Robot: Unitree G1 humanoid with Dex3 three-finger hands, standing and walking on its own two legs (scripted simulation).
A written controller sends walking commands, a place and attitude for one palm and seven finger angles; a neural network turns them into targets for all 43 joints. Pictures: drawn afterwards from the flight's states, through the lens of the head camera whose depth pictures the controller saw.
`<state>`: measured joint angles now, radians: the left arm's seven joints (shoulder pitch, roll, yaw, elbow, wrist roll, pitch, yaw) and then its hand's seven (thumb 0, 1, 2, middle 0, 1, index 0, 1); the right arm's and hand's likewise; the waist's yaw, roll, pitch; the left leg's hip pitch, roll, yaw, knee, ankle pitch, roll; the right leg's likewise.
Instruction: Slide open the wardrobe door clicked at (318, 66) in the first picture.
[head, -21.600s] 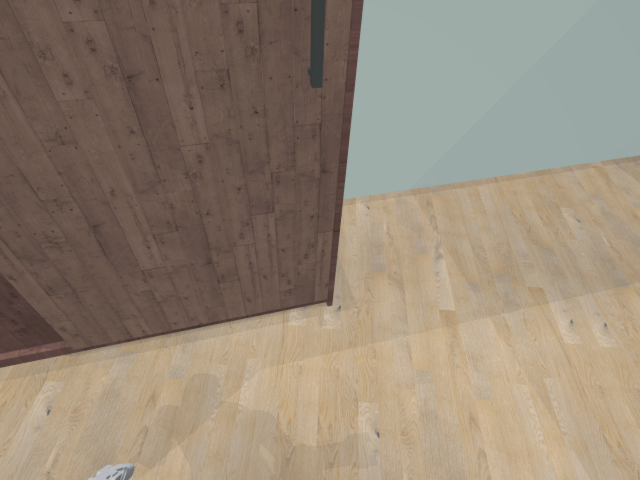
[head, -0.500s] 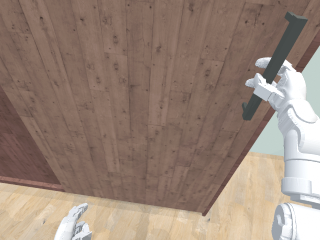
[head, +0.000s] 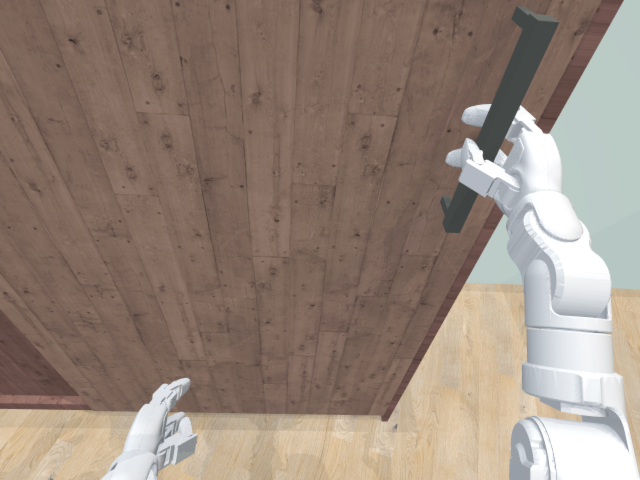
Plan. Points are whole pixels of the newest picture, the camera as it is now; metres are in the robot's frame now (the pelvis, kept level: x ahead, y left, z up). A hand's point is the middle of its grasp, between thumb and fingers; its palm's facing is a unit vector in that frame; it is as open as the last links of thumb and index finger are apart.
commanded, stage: tug the door sideways, standing still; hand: right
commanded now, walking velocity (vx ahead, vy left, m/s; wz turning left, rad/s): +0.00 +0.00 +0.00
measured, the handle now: (482, 136) +0.44 -0.16 +0.25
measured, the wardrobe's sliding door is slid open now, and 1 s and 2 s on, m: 0.00 0.02 0.25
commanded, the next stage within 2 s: step sideways, sliding the door along in 0.30 s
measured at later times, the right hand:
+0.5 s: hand (460, 171) +0.39 -0.13 +0.23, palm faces +0.08 +0.99 -0.12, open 5.9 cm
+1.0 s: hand (438, 167) +0.41 -0.11 +0.23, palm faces +0.30 +0.95 -0.07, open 6.2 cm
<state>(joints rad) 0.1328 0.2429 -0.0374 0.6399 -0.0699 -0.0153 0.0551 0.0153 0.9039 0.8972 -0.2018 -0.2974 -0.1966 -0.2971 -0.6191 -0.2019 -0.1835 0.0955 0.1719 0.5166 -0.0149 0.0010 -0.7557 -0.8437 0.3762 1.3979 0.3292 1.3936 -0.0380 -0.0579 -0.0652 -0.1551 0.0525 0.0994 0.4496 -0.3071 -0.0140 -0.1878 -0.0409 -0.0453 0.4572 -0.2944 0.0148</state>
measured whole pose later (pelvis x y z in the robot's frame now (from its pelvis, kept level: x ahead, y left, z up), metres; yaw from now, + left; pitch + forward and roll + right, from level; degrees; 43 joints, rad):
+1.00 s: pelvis -0.02 +0.08 -0.01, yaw -4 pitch -1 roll -1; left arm 0.16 0.26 0.03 0.65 -0.05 -0.02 0.04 0.02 0.91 0.90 -0.20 -0.30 -0.19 -0.30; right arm -0.78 -0.25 -0.11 0.24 0.08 -0.01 -0.17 -0.02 -0.75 -0.85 0.46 1.40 0.20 1.32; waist -0.08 0.00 0.21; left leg -0.27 -0.05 0.18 0.58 -0.29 0.12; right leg -0.27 -0.03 -0.11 0.57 -0.23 -0.02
